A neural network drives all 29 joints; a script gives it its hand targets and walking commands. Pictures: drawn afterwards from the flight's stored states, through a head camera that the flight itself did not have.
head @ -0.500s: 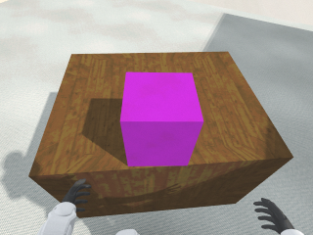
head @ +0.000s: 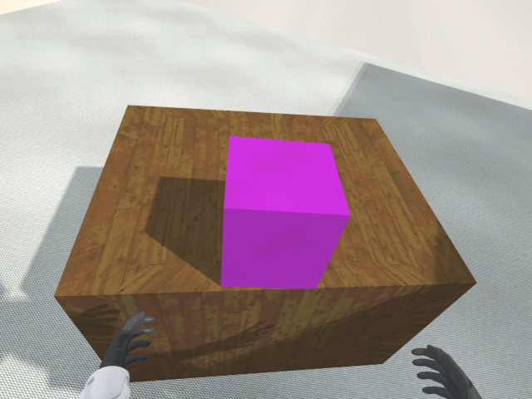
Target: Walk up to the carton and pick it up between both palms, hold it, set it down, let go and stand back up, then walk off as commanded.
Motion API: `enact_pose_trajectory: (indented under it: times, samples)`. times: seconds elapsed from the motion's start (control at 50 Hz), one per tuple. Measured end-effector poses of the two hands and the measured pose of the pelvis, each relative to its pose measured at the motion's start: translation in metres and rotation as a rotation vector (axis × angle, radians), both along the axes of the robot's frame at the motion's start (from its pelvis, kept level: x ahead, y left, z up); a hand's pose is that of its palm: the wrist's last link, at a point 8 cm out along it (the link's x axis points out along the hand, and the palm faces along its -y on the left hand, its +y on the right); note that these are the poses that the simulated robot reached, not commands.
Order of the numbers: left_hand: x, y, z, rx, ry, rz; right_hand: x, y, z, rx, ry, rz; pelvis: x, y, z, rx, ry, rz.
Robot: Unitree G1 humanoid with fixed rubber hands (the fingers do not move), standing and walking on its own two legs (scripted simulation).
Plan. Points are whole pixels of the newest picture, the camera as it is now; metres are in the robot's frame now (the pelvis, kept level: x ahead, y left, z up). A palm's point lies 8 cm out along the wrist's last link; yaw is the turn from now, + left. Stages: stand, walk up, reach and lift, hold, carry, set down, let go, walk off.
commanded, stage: reach and lift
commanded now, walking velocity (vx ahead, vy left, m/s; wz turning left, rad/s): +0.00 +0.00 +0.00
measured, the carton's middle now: (274, 216) +0.48 +0.00 -0.03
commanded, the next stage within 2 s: none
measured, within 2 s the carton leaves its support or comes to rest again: neither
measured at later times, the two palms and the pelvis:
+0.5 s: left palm (150, 344) +0.21 +0.19 -0.04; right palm (461, 368) +0.18 -0.28 -0.01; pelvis +0.01 -0.01 +0.00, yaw +0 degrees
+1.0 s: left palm (156, 315) +0.24 +0.19 -0.02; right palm (430, 336) +0.22 -0.25 -0.01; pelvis +0.05 -0.02 +0.01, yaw +0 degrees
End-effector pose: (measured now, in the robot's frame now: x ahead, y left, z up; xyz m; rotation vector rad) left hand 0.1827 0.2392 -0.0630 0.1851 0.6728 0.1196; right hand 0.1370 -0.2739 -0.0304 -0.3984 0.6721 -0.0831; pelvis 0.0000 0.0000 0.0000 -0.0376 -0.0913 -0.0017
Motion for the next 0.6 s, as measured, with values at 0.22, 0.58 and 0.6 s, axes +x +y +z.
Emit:
enact_pose_trajectory:
  times: [0.22,0.58,0.6]
  samples:
    - [0.005,-0.013,0.023,-0.016,-0.105,0.063,0.001,0.019,-0.008,0.128,-0.010,0.032,-0.002,0.012,0.004,-0.017,0.006,-0.002]
    - [0.032,-0.053,0.024,-0.073,-0.284,-0.002,0.049,-0.003,0.023,0.150,-0.256,0.011,0.022,-0.018,0.004,0.023,0.040,-0.003]
    - [0.034,-0.054,0.025,-0.071,-0.298,-0.004,0.052,-0.001,0.023,0.160,-0.263,0.006,0.024,-0.019,0.005,0.023,0.045,-0.003]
